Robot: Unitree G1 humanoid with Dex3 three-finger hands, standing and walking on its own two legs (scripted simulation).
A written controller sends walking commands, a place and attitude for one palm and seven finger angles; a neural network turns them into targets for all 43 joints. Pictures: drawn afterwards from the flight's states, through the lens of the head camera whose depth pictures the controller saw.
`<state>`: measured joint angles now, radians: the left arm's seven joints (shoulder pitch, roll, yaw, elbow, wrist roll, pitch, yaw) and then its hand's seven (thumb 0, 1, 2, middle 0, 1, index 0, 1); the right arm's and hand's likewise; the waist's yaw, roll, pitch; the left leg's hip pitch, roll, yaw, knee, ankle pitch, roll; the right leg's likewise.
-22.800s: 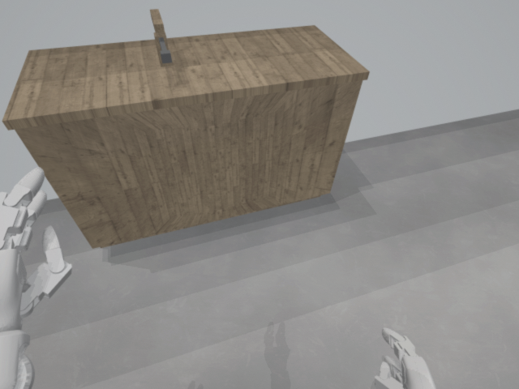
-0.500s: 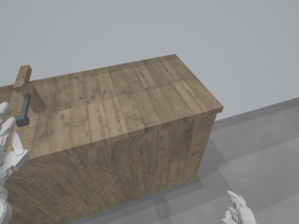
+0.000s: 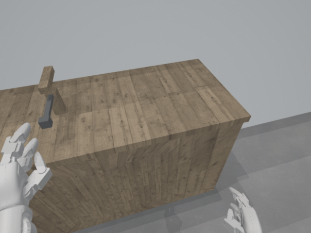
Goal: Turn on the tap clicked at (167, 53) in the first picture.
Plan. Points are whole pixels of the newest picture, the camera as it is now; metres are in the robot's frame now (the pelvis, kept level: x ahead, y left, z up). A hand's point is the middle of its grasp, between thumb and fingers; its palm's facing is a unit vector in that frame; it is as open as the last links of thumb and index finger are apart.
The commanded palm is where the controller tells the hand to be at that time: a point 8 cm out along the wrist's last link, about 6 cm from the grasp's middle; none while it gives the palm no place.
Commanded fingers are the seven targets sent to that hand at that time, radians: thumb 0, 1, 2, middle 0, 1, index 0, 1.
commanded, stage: turn the palm inward beside the body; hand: left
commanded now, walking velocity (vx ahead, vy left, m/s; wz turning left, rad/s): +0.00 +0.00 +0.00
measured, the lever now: (45, 122) +0.37 +0.39 +0.08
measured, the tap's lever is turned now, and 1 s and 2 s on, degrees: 0 0 0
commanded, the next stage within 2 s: reach beside the lever's end, fingers flat in 0.90 s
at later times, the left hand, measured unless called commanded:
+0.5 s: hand (49, 182) +0.17 +0.24 +0.13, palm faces +0.54 -0.83 -0.11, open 7.4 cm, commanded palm +0.11 +0.27 +0.14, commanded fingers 0.00 0.90 0.90 -0.20 -0.30 -0.20 -0.30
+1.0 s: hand (65, 176) +0.18 +0.21 +0.14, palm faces +0.54 -0.83 -0.11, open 7.4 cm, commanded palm +0.13 +0.25 +0.14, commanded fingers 0.00 0.90 0.90 -0.20 -0.30 -0.20 -0.30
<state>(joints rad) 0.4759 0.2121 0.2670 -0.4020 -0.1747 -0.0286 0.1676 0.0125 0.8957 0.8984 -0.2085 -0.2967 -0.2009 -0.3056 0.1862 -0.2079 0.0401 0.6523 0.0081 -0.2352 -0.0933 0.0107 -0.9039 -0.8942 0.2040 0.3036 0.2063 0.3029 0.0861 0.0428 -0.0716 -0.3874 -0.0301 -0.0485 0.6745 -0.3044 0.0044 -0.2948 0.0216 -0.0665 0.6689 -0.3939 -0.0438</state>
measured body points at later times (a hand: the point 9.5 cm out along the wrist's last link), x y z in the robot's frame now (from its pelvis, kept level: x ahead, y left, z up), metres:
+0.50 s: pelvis -0.02 +0.00 +0.00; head -0.04 -0.01 +0.45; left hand +0.13 +0.28 +0.14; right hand +0.19 -0.20 -0.07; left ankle +0.03 +0.12 -0.72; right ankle -0.02 -0.09 -0.72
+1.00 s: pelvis +0.00 -0.02 +0.00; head -0.02 -0.05 +0.45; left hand +0.15 +0.25 +0.14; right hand +0.21 -0.23 -0.07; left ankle +0.03 +0.12 -0.72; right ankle -0.02 -0.09 -0.72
